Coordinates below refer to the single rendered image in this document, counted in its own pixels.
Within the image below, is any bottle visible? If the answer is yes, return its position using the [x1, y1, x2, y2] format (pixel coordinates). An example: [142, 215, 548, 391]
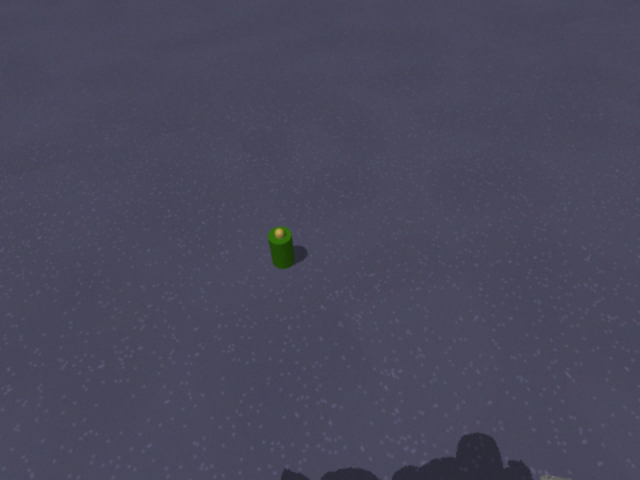
[268, 226, 294, 269]

